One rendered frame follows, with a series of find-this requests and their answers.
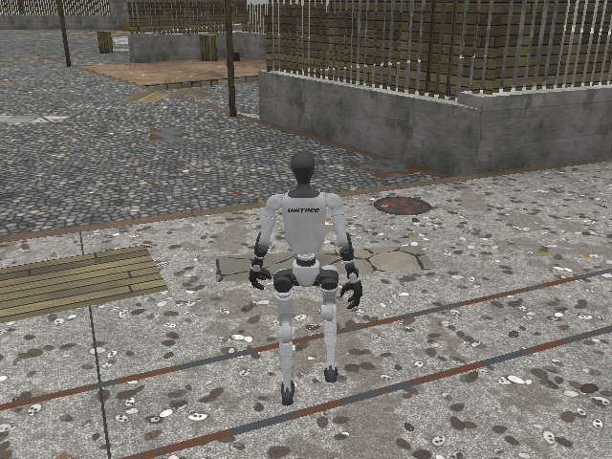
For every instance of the robot right thigh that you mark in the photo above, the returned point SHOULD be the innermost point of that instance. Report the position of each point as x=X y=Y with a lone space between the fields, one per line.
x=329 y=280

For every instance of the robot right shin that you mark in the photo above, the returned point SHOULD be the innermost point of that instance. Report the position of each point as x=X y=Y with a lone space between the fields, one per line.
x=330 y=338

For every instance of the left robot hand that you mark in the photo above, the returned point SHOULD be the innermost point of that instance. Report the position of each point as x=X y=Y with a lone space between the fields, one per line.
x=260 y=275

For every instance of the robot right forearm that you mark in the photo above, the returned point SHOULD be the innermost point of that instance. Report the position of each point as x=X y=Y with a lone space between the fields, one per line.
x=349 y=261

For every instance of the robot left forearm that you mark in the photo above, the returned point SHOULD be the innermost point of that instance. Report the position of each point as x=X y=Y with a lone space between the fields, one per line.
x=258 y=255

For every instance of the right robot hand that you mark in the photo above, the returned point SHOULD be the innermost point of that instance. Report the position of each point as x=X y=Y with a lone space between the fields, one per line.
x=357 y=288

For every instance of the left robot upper arm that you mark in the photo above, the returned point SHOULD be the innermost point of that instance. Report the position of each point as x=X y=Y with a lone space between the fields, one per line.
x=269 y=217

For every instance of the right robot upper arm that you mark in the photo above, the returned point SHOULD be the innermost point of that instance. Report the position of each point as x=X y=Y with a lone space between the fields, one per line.
x=334 y=202

